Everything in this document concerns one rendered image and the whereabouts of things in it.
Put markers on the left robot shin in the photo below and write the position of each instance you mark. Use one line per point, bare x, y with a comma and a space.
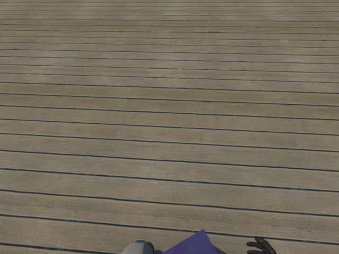
141, 241

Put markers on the robot left thigh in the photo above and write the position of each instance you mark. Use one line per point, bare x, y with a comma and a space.
137, 248

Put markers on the robot right hand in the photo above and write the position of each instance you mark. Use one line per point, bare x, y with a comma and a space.
261, 244

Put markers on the carton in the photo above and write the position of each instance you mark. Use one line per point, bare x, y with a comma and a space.
198, 243

